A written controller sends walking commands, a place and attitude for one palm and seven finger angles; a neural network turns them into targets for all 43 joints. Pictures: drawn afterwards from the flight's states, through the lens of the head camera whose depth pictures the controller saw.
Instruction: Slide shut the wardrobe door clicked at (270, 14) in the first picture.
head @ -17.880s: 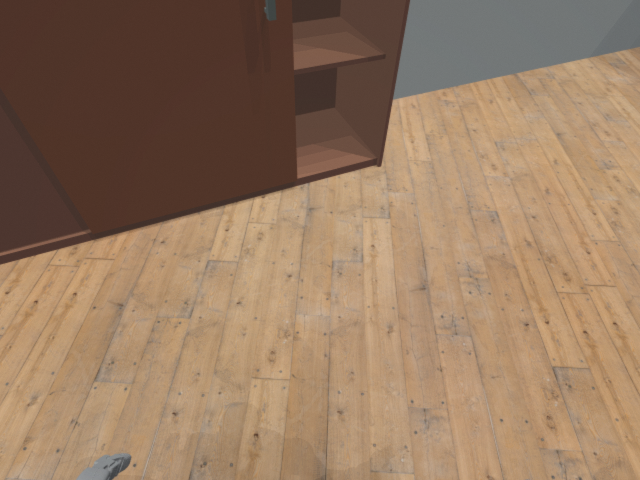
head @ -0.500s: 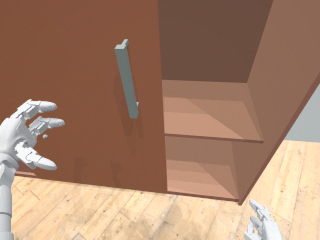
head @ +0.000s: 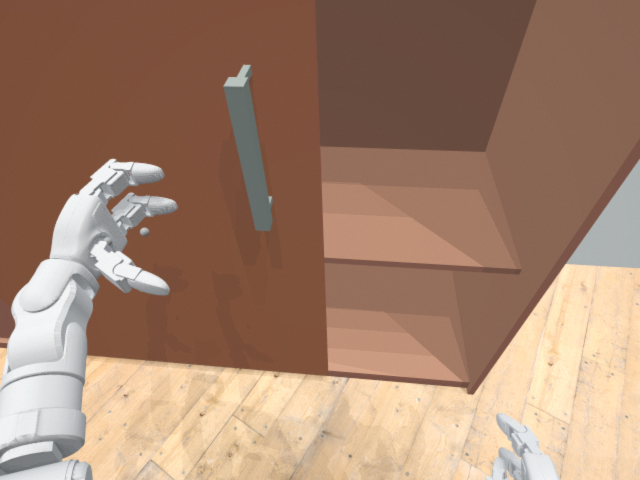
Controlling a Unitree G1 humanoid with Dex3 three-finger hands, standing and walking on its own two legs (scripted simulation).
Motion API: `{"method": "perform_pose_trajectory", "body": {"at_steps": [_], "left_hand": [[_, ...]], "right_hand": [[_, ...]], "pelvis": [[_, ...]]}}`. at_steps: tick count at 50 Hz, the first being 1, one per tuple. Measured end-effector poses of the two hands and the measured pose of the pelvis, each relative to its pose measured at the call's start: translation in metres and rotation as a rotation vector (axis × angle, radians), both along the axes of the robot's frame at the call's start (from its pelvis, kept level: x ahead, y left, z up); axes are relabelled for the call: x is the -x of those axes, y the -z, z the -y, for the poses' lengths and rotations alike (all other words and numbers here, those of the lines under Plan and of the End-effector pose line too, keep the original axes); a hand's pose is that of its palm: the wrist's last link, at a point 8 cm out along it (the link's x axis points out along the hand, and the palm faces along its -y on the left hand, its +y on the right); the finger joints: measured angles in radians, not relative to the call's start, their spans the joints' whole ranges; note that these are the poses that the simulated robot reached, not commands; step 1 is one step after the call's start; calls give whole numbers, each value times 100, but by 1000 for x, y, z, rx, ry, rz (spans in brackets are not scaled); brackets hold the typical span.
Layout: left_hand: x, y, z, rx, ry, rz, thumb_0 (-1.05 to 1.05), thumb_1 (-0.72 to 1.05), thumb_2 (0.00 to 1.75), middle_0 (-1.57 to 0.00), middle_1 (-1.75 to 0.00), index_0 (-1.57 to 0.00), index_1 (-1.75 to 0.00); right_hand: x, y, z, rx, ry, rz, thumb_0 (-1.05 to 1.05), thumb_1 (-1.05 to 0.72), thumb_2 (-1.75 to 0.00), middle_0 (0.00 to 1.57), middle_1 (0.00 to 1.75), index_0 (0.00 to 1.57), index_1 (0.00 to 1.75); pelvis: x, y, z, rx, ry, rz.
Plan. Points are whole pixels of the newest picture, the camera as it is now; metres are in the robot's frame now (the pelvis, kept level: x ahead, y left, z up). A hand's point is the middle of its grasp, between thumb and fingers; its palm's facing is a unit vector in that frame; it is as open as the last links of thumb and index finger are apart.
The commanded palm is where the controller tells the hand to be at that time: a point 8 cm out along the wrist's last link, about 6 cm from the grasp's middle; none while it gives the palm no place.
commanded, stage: move the hooked fingers beside the handle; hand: left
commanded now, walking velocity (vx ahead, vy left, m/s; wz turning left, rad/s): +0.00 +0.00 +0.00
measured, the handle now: (255, 156) +0.52 +0.12 +0.14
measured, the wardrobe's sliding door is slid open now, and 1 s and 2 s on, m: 0.44 0.44 0.44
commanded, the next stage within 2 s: feel for the door with the fingertips in 1.68 s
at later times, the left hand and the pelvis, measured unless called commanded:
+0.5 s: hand (180, 199) +0.41 +0.20 +0.15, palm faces -0.02 -1.00 -0.03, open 14.0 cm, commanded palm +0.39 +0.25 +0.15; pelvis +0.00 +0.01 +0.00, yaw -1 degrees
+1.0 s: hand (215, 163) +0.48 +0.17 +0.16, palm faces -0.04 -1.00 -0.01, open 14.0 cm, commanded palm +0.45 +0.24 +0.15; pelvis +0.00 +0.00 +0.00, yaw -2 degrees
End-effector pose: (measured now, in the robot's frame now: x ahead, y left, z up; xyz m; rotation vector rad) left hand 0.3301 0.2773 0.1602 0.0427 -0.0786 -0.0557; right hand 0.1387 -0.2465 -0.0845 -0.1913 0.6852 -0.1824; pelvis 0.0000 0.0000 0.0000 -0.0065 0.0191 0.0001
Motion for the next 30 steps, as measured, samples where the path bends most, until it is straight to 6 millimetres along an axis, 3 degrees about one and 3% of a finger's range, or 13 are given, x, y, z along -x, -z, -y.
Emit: {"method": "perform_pose_trajectory", "body": {"at_steps": [7,16,24,30], "left_hand": [[-29,1,4,2,-22,-51,-1,-50,30,-30,-120,-31,-120],[-39,0,13,15,-22,-25,-1,-50,30,-30,-120,-30,-120],[-59,6,21,9,-31,-69,-1,-51,30,-30,-120,-30,-120],[-73,-3,29,18,-26,-32,-1,-51,30,-30,-120,-30,-120]], "right_hand": [[9,3,-8,-21,23,-34,1,-90,-90,20,30,20,30],[23,9,-5,-7,45,-107,1,-90,-90,20,30,20,30],[34,12,1,9,61,-155,1,-90,-90,20,30,20,30],[48,14,5,10,83,-192,1,-90,-90,20,30,20,30]], "pelvis": [[-3,-1,-6,-2,14,-11],[-8,-1,-11,-1,15,-11],[-4,-1,-10,0,12,-19],[-3,-1,-8,0,18,-27]]}}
